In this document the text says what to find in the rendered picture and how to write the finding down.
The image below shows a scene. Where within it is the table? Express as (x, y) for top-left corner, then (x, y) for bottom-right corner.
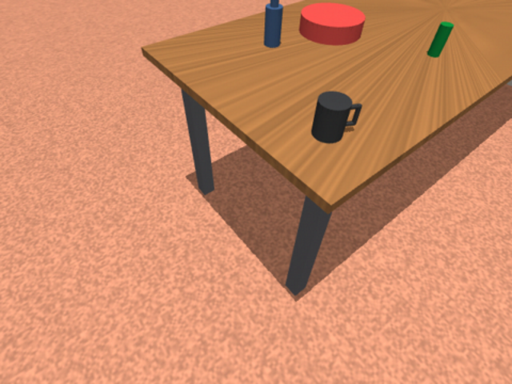
(141, 0), (512, 296)

